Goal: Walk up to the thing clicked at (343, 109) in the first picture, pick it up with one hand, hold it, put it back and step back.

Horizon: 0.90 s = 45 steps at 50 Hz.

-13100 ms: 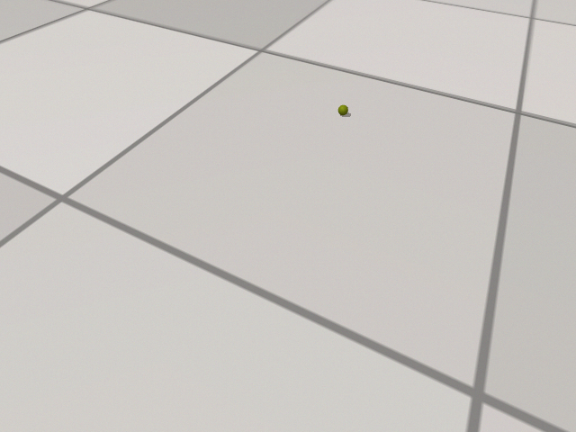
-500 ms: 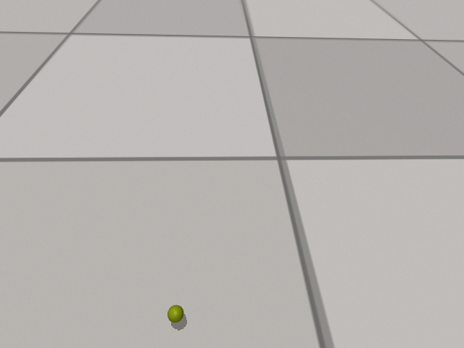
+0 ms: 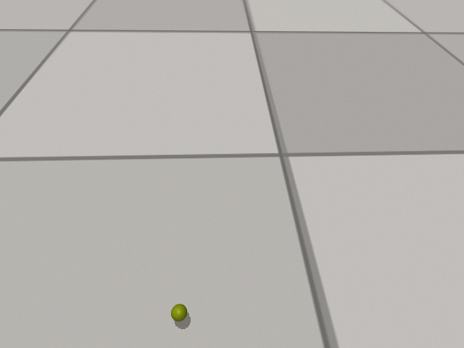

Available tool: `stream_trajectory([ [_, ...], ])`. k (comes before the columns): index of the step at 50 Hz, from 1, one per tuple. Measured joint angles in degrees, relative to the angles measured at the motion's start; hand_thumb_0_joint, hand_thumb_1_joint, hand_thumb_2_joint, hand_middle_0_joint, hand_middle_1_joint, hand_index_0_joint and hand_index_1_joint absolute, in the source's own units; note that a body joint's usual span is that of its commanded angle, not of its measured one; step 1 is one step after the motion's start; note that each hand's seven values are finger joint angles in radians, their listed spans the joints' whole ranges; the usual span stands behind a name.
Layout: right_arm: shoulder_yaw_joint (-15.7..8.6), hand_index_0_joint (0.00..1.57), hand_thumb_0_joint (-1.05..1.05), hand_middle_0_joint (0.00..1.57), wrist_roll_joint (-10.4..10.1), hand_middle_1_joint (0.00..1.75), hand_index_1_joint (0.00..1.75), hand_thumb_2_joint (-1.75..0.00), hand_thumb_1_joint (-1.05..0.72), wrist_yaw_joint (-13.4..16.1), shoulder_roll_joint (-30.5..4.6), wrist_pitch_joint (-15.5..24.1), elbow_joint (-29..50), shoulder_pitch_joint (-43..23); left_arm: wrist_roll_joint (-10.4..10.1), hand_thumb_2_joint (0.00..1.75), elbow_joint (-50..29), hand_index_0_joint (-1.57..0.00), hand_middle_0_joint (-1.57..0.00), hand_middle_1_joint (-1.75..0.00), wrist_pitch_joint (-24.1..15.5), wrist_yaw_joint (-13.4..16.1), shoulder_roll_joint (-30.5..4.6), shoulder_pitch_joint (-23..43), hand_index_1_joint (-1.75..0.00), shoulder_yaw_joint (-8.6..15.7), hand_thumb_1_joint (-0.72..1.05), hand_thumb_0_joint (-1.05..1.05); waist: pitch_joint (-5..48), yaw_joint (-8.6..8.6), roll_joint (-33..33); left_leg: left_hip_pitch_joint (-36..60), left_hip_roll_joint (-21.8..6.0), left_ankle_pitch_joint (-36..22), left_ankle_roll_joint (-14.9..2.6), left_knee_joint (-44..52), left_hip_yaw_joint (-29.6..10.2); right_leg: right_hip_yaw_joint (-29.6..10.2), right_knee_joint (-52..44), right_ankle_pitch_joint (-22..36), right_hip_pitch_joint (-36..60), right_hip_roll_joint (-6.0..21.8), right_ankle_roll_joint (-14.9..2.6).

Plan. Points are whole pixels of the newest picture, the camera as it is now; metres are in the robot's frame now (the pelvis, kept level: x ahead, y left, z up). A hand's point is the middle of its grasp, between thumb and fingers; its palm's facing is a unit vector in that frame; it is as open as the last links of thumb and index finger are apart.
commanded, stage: stand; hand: left
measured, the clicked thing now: (179, 312) +0.43 +0.21 -0.75
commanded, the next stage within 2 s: none
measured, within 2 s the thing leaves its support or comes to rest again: neither
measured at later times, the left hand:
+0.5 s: hand out of the picture +0.09 +0.24 -0.16, palm faces -0.02 -0.94 -0.33, open 7.3 cm
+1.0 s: hand out of the picture +0.09 +0.25 -0.16, palm faces -0.02 -0.94 -0.34, open 7.3 cm
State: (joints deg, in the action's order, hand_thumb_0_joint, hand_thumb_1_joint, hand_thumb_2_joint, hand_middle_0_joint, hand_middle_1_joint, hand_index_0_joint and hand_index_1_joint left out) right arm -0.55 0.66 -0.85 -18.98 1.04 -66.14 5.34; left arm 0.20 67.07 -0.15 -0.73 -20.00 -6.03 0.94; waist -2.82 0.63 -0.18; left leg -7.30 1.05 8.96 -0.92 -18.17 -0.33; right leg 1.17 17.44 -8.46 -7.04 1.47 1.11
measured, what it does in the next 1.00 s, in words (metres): stands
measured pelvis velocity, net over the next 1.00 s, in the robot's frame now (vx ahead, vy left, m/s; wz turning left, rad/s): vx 0.02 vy -0.01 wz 0.01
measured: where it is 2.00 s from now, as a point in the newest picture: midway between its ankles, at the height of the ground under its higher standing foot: outside the picture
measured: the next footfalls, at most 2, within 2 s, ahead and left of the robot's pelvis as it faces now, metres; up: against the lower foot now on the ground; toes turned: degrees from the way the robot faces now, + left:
none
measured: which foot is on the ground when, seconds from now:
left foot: down 0.00-1.00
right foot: down 0.00-1.00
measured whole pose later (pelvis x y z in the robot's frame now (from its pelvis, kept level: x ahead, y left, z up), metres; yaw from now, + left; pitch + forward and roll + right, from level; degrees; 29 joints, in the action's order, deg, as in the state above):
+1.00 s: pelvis +0.02 -0.01 +0.00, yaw +0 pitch -2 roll +0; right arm 0.2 0.8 -0.4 -19.8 0.9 -65.0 6.0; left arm 0.5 65.1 -0.4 -0.3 -20.1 -5.9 0.0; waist -2.8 0.2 -0.1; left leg -5.4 0.7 10.6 -0.4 -17.7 -0.8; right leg 1.6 17.1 -10.3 -5.1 1.1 0.7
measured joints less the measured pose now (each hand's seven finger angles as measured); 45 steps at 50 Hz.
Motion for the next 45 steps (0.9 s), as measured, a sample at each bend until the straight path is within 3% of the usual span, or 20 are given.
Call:
stream_trajectory([
  [45,0.73,0.20,0.01,0.20,0.12,0.30,0.30,-0.89,-0.91,0.41,-0.88,-0.09,1.23,0.47,0.30,0.89,-2.08,-0.20,-0.20,-0.30,-0.34,0.44,-0.09,0.52,-0.30,-0.90,0.91,0.01,0.05,-0.54,0.03,1.80,-0.45,1.68,0.55,0.49,-0.48,0.47,-0.50,-1.81,1.92,-0.44,-0.44],
])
